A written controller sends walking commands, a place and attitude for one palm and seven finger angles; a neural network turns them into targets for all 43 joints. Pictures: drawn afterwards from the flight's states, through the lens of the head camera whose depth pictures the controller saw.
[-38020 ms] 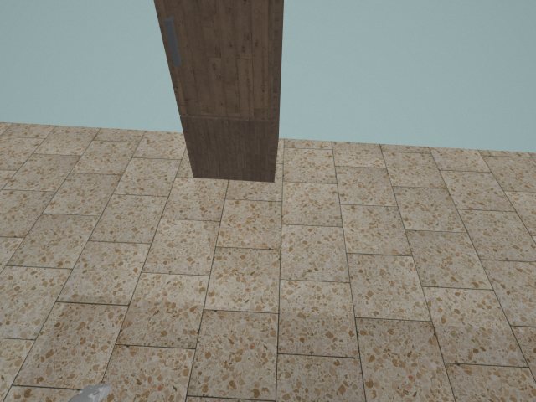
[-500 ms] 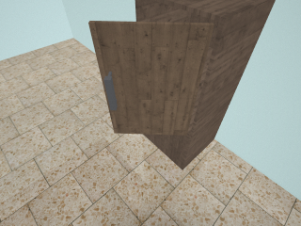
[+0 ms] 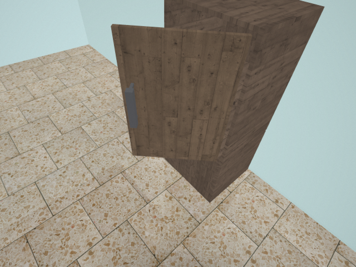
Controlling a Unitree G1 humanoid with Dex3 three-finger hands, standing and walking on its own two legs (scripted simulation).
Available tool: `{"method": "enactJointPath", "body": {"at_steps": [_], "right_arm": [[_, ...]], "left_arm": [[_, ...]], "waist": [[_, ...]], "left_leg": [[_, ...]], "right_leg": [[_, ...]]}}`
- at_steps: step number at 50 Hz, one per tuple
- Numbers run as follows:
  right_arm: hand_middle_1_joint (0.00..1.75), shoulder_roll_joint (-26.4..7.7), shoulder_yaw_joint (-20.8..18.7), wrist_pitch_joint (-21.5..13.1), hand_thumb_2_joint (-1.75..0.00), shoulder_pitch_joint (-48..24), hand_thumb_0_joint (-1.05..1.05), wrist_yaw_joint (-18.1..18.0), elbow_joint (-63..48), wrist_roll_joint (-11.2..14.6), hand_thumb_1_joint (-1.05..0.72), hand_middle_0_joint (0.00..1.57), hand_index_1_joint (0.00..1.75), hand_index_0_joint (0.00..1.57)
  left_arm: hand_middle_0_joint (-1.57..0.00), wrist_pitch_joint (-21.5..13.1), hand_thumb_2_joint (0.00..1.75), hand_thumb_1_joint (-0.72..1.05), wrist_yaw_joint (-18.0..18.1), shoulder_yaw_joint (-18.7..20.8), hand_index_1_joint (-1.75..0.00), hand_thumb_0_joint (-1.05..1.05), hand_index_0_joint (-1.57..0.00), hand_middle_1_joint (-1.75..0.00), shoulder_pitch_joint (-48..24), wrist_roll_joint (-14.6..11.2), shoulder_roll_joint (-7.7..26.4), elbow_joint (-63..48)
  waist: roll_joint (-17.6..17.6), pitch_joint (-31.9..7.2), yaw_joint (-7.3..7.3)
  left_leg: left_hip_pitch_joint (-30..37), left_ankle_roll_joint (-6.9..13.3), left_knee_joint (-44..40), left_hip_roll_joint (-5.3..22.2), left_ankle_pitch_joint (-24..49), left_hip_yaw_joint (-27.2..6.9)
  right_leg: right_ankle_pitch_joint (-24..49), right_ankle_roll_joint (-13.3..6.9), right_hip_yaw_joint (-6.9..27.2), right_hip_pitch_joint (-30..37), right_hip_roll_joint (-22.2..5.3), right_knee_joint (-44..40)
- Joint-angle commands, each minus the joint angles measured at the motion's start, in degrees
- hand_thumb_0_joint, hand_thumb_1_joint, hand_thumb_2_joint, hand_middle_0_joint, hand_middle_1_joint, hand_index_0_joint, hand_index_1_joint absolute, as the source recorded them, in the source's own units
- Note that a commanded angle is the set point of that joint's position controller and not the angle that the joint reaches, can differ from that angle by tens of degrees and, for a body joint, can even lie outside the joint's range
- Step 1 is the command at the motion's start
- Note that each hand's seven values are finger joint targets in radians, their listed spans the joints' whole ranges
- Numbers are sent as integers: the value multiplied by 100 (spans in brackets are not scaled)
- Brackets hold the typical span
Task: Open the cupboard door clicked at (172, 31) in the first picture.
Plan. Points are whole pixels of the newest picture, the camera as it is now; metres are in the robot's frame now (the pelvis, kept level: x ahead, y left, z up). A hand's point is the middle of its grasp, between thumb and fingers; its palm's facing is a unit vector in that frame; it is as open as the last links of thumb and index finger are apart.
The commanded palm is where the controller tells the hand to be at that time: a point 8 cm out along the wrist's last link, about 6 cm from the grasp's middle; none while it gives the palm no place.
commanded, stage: shuffle to correct the standing spot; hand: left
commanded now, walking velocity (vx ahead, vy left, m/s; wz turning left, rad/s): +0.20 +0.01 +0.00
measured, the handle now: (133, 105) +0.64 +0.21 -0.02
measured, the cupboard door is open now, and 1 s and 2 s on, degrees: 45 45 45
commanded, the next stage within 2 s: come to a stop and stand still in 0.46 s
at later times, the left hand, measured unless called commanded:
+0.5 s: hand out of the picture +0.14 +0.17 -0.17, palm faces -0.01 -0.98 -0.22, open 7.3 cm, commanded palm none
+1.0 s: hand out of the picture +0.12 +0.18 -0.19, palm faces +0.02 -0.98 -0.18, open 7.3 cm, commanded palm none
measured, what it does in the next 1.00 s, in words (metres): walks ahead: right foot, then left foot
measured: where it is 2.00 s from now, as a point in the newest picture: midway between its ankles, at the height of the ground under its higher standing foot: outside the picture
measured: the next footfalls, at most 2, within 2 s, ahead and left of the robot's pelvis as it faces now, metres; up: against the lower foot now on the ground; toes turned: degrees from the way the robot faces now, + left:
right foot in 0.48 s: +0.14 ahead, -0.13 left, +0.00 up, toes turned -7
left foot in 0.76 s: +0.25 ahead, +0.11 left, +0.00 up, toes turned +5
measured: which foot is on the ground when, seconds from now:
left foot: down 0.00-0.48, up 0.50-0.74, down 0.76-1.00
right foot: down 0.00-0.16, up 0.18-0.46, down 0.48-0.82, up 0.84-1.00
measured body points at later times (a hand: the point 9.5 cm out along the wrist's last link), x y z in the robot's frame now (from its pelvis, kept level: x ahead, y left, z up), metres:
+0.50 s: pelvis +0.08 -0.01 -0.01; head +0.09 -0.02 +0.44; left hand +0.14 +0.22 -0.15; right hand +0.00 -0.21 -0.17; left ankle +0.04 +0.09 -0.73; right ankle +0.11 -0.12 -0.74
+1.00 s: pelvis +0.11 +0.00 -0.01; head +0.16 +0.01 +0.44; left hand +0.12 +0.23 -0.17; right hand +0.22 -0.22 -0.15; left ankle +0.21 +0.11 -0.74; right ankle +0.07 -0.11 -0.70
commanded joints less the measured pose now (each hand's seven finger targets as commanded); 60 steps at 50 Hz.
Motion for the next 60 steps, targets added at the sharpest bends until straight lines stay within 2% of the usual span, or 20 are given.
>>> {"method": "enactJointPath", "body": {"at_steps": [1,5,9,15,21,22,24,25,28,31,35,38,39,42,48,53,54,55,56,60], "right_arm": [[30,-351,-98,-136,-90,169,0,-17,-288,16,-90,20,30,20],[30,-387,-119,-242,-90,503,0,-24,-206,31,-90,20,30,20],[30,-777,-250,-301,-90,1047,0,-96,-100,28,-90,20,30,20],[30,-492,-156,-482,-90,919,0,-135,-98,9,-90,20,30,20],[30,-371,-177,-405,-90,827,0,-132,-1,26,-90,20,30,20],[30,-245,-151,-407,-90,783,0,-109,-20,51,-90,20,30,20],[30,14,-132,-404,-90,535,0,-24,-314,66,-90,20,30,20],[30,-156,-194,-378,-90,162,0,-4,-402,25,-90,20,30,20],[30,-77,-226,-302,-90,138,0,81,-311,3,-90,20,30,20],[30,256,-148,-207,-90,268,0,84,-283,54,-90,20,30,20],[30,285,-65,-217,-90,572,0,-17,-109,94,-90,20,30,20],[30,-574,-210,-240,-90,331,0,-135,-349,79,-90,20,30,20],[30,-707,-260,-179,-90,175,0,-150,-468,67,-90,20,30,20],[30,-626,-250,-163,-90,-170,0,-233,-536,49,-90,20,30,20],[30,-880,-464,-49,-90,-315,0,-266,-693,16,-90,20,30,20],[30,-702,-475,70,-90,-763,0,-151,-820,-2,-90,20,30,20],[30,-431,-413,113,-90,-802,0,-108,-838,37,-90,20,30,20],[30,5,-320,175,-90,-899,0,-44,-952,99,-90,20,30,20],[30,-149,-337,198,-90,-1141,0,14,-1050,50,-90,20,30,20],[30,-162,-305,92,-90,-522,0,89,-576,-6,-90,20,30,20]], "left_arm": [[-20,-99,90,90,-3,229,-30,0,-20,-30,337,-27,754,-207],[-20,-112,90,90,-21,236,-30,0,-20,-30,166,-23,614,-302],[-20,-136,90,90,-64,163,-30,0,-20,-30,-232,87,245,-522],[-20,-214,90,90,-157,164,-30,0,-20,-30,-441,17,-88,-548],[-20,-243,90,90,-123,245,-30,0,-20,-30,-192,11,-2,-459],[-20,-285,90,90,-94,299,-30,0,-20,-30,84,15,200,-357],[-20,-331,90,90,0,484,-30,0,-20,-30,1033,12,1048,-138],[-20,-311,90,90,20,494,-30,0,-20,-30,1136,-12,1005,-123],[-20,-362,90,90,56,394,-30,0,-20,-30,263,2,559,-326],[-20,-360,90,90,83,342,-30,0,-20,-30,-206,48,447,-478],[-20,-193,90,90,95,295,-30,0,-20,-30,-292,-8,527,-433],[-20,-2,90,90,121,243,-30,0,-20,-30,278,-69,220,-385],[-20,51,90,90,145,226,-30,0,-20,-30,398,-28,166,-387],[-20,126,90,90,116,223,-30,0,-20,-30,270,-37,220,-346],[-20,200,90,90,73,302,-30,0,-20,-30,69,4,166,-565],[-20,173,90,90,30,318,-30,0,-20,-30,728,24,47,-438],[-20,107,90,90,47,320,-30,0,-20,-30,923,73,233,-371],[-20,62,90,90,65,333,-30,0,-20,-30,738,116,660,-446],[-20,55,90,90,90,316,-30,0,-20,-30,252,71,823,-685],[-20,-171,90,90,70,245,-30,0,-20,-30,-344,-1,541,-736]], "waist": [[-597,828,-46],[154,809,-181],[1227,1185,-330],[463,540,-170],[422,280,65],[36,228,202],[-1567,-5,530],[-974,263,608],[-792,584,126],[-558,693,-158],[-228,402,-222],[1126,116,55],[902,327,61],[1390,188,24],[748,-733,-140],[598,-457,203],[-244,-169,286],[-1655,183,231],[-1524,612,271],[-831,923,-103]], "left_leg": [[-505,-63,201,84,-768,-72],[-27,45,-487,362,-1168,-501],[344,1002,-2212,1883,-2271,-2761],[572,1022,-1752,1550,890,-1317],[4,636,-957,1194,563,-743],[-607,440,-459,932,43,-497],[-2414,39,1773,36,-1661,531],[-2610,31,2803,228,-1794,179],[-2256,-32,3229,607,-778,-95],[-1134,-206,1992,569,-337,56],[596,-384,-47,275,1283,292],[456,289,-692,1692,3513,-1040],[-69,528,-834,1929,3239,-1169],[122,785,-1138,1929,3720,-1279],[904,1075,-711,2048,3917,-1019],[-606,463,-919,1434,43,-651],[-1204,117,-370,904,-894,-351],[-1628,-292,583,251,-1051,123],[-1444,-296,1316,290,-991,-104],[-1298,-278,2046,338,72,-126]], "right_leg": [[-2257,-581,1312,-639,-886,-1364],[-1910,-505,722,-1029,-538,-673],[-1143,-291,-205,-2146,-20,2147],[-470,-151,-273,-1508,-323,1733],[407,-145,-551,229,-36,-134],[382,-231,-170,1042,-274,-379],[47,-1132,2290,2334,-2267,-1324],[-8,-1478,2502,1891,-2460,-1562],[99,-1248,1430,753,-1866,-1670],[1864,-1013,375,-261,-1543,-1496],[1669,-567,-112,-688,-915,-608],[-397,-10,-327,-399,-338,223],[-814,6,-349,-119,-248,566],[-1274,3,-201,-362,-227,1547],[-1367,84,-57,-938,-88,2525],[-299,-5,-433,518,-58,269],[-413,-105,146,748,-382,-813],[-1889,-491,1708,158,-1511,-1840],[-2779,-800,2139,-870,-1999,-2432],[-795,-620,1130,-583,-1343,-2062]]}}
